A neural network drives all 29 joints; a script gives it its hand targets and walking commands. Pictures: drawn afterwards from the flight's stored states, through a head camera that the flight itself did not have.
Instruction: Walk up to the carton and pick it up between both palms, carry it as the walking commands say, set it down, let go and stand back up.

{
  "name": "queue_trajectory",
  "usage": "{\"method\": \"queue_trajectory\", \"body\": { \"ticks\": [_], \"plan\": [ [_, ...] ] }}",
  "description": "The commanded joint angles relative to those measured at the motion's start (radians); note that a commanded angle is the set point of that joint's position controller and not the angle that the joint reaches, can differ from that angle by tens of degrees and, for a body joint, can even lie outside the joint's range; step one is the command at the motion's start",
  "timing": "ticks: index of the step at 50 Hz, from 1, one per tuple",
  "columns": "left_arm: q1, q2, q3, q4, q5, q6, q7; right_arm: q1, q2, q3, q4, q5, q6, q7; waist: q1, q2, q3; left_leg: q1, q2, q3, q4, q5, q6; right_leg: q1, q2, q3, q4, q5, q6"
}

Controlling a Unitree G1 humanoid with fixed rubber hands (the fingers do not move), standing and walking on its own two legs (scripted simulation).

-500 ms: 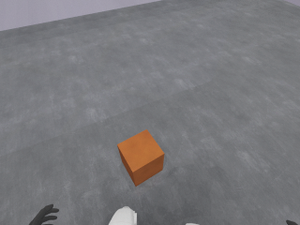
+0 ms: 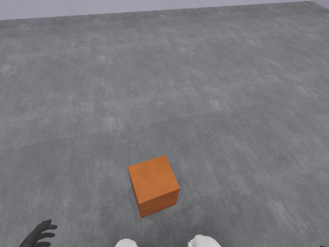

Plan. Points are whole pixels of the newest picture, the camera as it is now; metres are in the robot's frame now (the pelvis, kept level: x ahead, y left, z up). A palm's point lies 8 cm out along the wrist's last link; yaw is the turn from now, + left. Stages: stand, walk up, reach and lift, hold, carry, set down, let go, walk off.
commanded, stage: walk up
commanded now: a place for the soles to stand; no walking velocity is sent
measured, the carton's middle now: (153, 186) +0.49 +0.06 -0.60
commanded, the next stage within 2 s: none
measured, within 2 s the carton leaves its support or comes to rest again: neither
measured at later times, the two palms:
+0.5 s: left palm out of the picture +0.08 +0.22 -0.08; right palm out of the picture +0.20 -0.46 -0.07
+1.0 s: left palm out of the picture +0.02 +0.19 -0.07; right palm out of the picture +0.26 -0.45 -0.07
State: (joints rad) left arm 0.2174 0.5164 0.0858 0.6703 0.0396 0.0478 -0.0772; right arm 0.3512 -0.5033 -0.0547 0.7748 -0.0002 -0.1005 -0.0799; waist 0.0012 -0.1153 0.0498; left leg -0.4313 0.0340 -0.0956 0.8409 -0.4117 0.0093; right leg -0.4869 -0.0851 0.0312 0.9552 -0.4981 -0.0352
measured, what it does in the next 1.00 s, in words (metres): steps to the right, turning left: left foot, then right foot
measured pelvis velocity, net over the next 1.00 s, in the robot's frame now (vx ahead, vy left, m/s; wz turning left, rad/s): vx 0.06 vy -0.15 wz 0.34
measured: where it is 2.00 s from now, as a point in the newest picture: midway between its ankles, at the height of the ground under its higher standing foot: outside the picture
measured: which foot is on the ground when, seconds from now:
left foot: down 0.00-0.02, up 0.04-0.28, down 0.30-0.50, up 0.52-0.78, down 0.80-1.00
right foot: down 0.00-0.30, up 0.32-0.48, down 0.50-1.00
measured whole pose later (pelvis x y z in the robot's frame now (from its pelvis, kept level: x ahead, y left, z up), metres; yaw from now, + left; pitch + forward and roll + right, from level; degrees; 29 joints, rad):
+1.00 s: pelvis +0.06 -0.15 +0.00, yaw +20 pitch +0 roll +2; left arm 0.24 0.43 0.09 0.80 0.03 -0.03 -0.01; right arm 0.32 -0.51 -0.05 0.78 0.00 -0.06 -0.06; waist 0.04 -0.02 0.03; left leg -0.51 -0.02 -0.06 0.88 -0.45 0.02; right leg -0.46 -0.09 -0.05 0.92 -0.47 -0.01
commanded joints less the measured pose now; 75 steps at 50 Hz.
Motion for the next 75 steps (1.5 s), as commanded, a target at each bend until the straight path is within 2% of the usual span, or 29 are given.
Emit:
{"method": "queue_trajectory", "body": {
  "ticks": [1,2,3,7,12,13,14,15,17,22,23,24,25,26,29,32,37,38,39,40,41,44,47,49,52,57,62,70,75],
  "plan": [
    [0.189,0.292,0.116,-0.052,0.048,-0.05,0.019,0.069,-0.086,-0.022,-0.053,-0.013,0.003,-0.053,0.158,-0.318,-0.02,-0.551,-0.133,0.023,0.439,-0.213,0.024,0.394,-0.248,0.435,-0.597,-0.033,-0.002],
    [0.084,0.299,0.118,-0.075,0.017,-0.048,0.017,-0.028,-0.209,-0.066,-0.07,-0.007,0.006,-0.073,0.093,-0.141,-0.019,-0.508,-0.088,0.036,0.49,-0.168,0.026,0.326,-0.316,0.538,-0.672,0.045,-0.088],
    [0.078,0.238,0.116,-0.075,0.005,-0.044,0.023,-0.015,-0.217,-0.063,-0.033,0.003,0.003,-0.072,0.081,-0.018,-0.001,-0.473,-0.06,0.045,0.455,-0.112,0.023,0.346,-0.264,0.408,-0.591,0.208,-0.101],
    [0.079,0.141,0.087,-0.087,0.019,-0.032,0.033,0.093,-0.182,-0.061,0.007,-0.006,-0.011,-0.051,0.075,-0.105,-0.049,-0.373,-0.029,0.179,0.205,-0.057,-0.002,0.426,-0.179,0.103,-0.375,0.694,-0.163],
    [0.014,0.128,0.062,-0.132,0.009,-0.017,0.03,0.167,-0.134,-0.05,0.016,-0.003,-0.02,-0.042,0.011,-0.059,-0.084,0.008,-0.08,0.27,-0.133,0.214,0.055,0.226,-0.11,-0.084,-0.196,0.74,-0.12],
    [0.015,0.103,0.051,-0.144,-0.006,-0.017,0.033,0.24,-0.166,-0.062,0.023,-0.02,-0.024,-0.048,-0.041,0.031,-0.144,0.177,-0.085,0.197,-0.229,0.243,0.085,0.125,-0.077,-0.122,0.011,0.719,-0.074],
    [0.008,0.054,0.034,-0.167,-0.019,-0.026,0.036,0.315,-0.264,-0.09,0.014,-0.042,-0.027,-0.06,-0.088,0.186,-0.22,0.377,0.088,-0.111,-0.229,0.315,0.177,-0.111,-0.056,-0.098,0.205,0.546,-0.016],
    [0.005,0.044,0.032,-0.18,-0.014,-0.025,0.036,0.275,-0.357,-0.108,-0.025,-0.046,-0.019,-0.065,-0.067,0.364,-0.216,0.403,0.351,-0.542,-0.299,0.337,0.326,-0.328,0.033,-0.056,0.321,-0.077,0.044],
    [-0.004,0.133,0.065,-0.135,-0.007,0.008,0.042,0.124,-0.337,-0.107,-0.05,-0.001,-0.003,-0.073,-0.036,0.115,-0.11,0.12,0.403,-0.573,-0.365,0.037,0.397,-0.228,-0.047,0.088,0.441,-0.121,0.079],
    [0.21,0.104,0.085,-0.014,-0.021,-0.02,0.034,-0.155,-0.265,-0.078,-0.092,-0.053,0.025,-0.013,0.106,0.334,-0.031,-0.31,0.142,-0.163,-0.237,-0.091,0.19,0.231,0.03,-0.082,-0.085,-0.024,0.009],
    [0.271,0.127,0.095,0.02,-0.017,-0.039,0.047,-0.108,-0.2,-0.062,-0.082,-0.051,0.038,-0.004,0.123,0.166,-0.053,-0.345,0.064,-0.072,-0.008,-0.102,0.14,0.323,0.047,-0.049,-0.287,-0.05,0.022],
    [0.284,0.18,0.095,0.022,0.008,-0.058,0.062,-0.089,-0.089,-0.026,-0.091,-0.032,0.045,0.002,0.145,-0.131,-0.005,-0.447,-0.115,0.006,0.29,-0.106,0.072,0.26,-0.089,0.24,-0.493,-0.248,0.001],
    [0.143,0.232,0.08,-0.033,0.006,-0.066,0.071,-0.092,-0.092,-0.022,-0.118,-0.021,0.045,-0.004,0.078,-0.104,0.063,-0.498,-0.141,-0.041,0.356,-0.142,0.021,0.139,-0.303,0.58,-0.652,-0.172,-0.064],
    [0.035,0.262,0.093,-0.044,-0.021,-0.071,0.078,-0.109,-0.183,-0.055,-0.087,-0.018,0.042,-0.009,0.034,0.02,0.033,-0.381,-0.083,-0.099,0.399,-0.131,0.017,0.077,-0.356,0.595,-0.651,-0.052,-0.138],
    [0.029,0.183,0.077,-0.002,-0.015,-0.083,0.09,-0.033,-0.176,-0.051,-0.031,-0.012,0.031,0.015,0.033,-0.033,-0.031,-0.321,-0.044,0.012,0.29,-0.057,0.013,0.244,-0.23,0.291,-0.407,0.28,-0.129],
    [0.138,0.173,0.07,0.028,-0.021,-0.082,0.093,-0.081,-0.136,-0.033,-0.051,-0.015,0.027,0.024,0.08,-0.062,-0.073,-0.318,-0.059,0.091,0.183,-0.086,0.015,0.396,-0.214,0.202,-0.307,0.703,-0.13],
    [0.048,0.169,0.058,0.009,-0.037,-0.066,0.088,-0.021,-0.094,-0.029,-0.027,-0.021,0.015,0.025,0.018,-0.083,-0.109,0.007,-0.092,0.192,-0.102,0.133,0.046,0.201,-0.182,0.04,-0.213,0.617,-0.101],
    [0.018,0.141,0.043,-0.004,-0.041,-0.068,0.084,0.033,-0.125,-0.04,-0.005,-0.031,0.01,0.02,-0.021,-0.015,-0.14,0.13,-0.097,0.138,-0.147,0.149,0.065,0.115,-0.167,0.016,-0.117,0.604,-0.071],
    [0.018,0.102,0.036,-0.015,-0.052,-0.074,0.083,0.082,-0.18,-0.051,-0.005,-0.044,0.003,0.013,-0.041,0.136,-0.198,0.249,0.028,-0.11,-0.187,0.271,0.136,-0.013,-0.126,-0.03,0.071,0.512,-0.022],
    [-0.001,0.068,0.03,-0.03,-0.057,-0.076,0.082,0.039,-0.234,-0.054,-0.044,-0.052,0.001,0.013,-0.033,0.297,-0.177,0.261,0.195,-0.432,-0.257,0.384,0.265,-0.165,0.0,-0.041,0.178,0.113,0.026],
    [-0.034,0.089,0.039,-0.016,-0.058,-0.064,0.088,0.022,-0.249,-0.051,-0.052,-0.028,0.004,0.019,-0.031,0.253,-0.172,0.168,0.271,-0.507,-0.282,0.39,0.354,-0.105,-0.006,0.031,0.127,-0.191,0.025],
    [0.069,0.078,0.038,0.065,-0.039,-0.084,0.083,-0.16,-0.2,-0.032,-0.063,-0.025,0.027,0.022,0.069,0.206,-0.087,-0.073,0.14,-0.288,-0.188,0.239,0.215,0.147,0.001,-0.005,-0.252,-0.01,-0.01],
    [0.042,0.207,0.06,0.088,-0.01,-0.1,0.079,-0.147,-0.134,-0.026,-0.049,-0.013,0.044,0.031,0.051,-0.062,-0.01,-0.253,-0.085,0.051,0.118,-0.084,0.042,0.147,-0.269,0.39,-0.589,-0.238,-0.138],
    [-0.03,0.2,0.062,0.073,-0.013,-0.102,0.076,-0.083,-0.163,-0.04,-0.017,-0.02,0.037,0.039,0.019,-0.011,0.007,-0.194,-0.035,0.073,0.139,-0.09,0.035,0.113,-0.296,0.352,-0.552,-0.171,-0.166],
    [-0.063,0.142,0.042,0.081,-0.02,-0.091,0.074,-0.042,-0.134,-0.038,0.004,-0.026,0.012,0.049,-0.004,0.019,-0.099,0.045,-0.056,0.082,-0.078,0.149,0.053,0.092,-0.152,0.08,-0.324,0.21,-0.085],
    [-0.059,0.079,0.03,0.093,-0.045,-0.078,0.077,-0.091,-0.214,-0.032,-0.01,-0.02,0.008,0.031,0.03,0.159,-0.169,0.061,0.152,-0.372,-0.196,0.364,0.221,0.095,0.009,-0.012,-0.148,0.052,0.01],
    [-0.057,0.164,0.044,0.124,-0.027,-0.091,0.077,-0.113,-0.134,-0.016,-0.006,-0.009,0.026,0.034,0.022,0.012,-0.083,-0.102,-0.04,0.043,0.015,0.186,0.048,0.178,-0.199,0.179,-0.44,0.072,-0.126],
    [-0.08,0.083,0.026,0.143,-0.036,-0.067,0.07,-0.131,-0.206,-0.028,-0.009,-0.031,0.017,0.038,0.041,0.202,-0.112,-0.043,0.126,-0.386,-0.287,0.073,0.189,0.127,0.019,-0.005,-0.202,-0.041,-0.006],
    [-0.089,0.153,0.039,0.16,-0.02,-0.082,0.068,-0.118,-0.137,-0.018,0.007,-0.02,0.022,0.043,0.023,0.035,-0.045,-0.109,-0.04,-0.021,-0.075,0.051,0.05,0.141,-0.16,0.179,-0.48,-0.149,-0.1]
  ]
}}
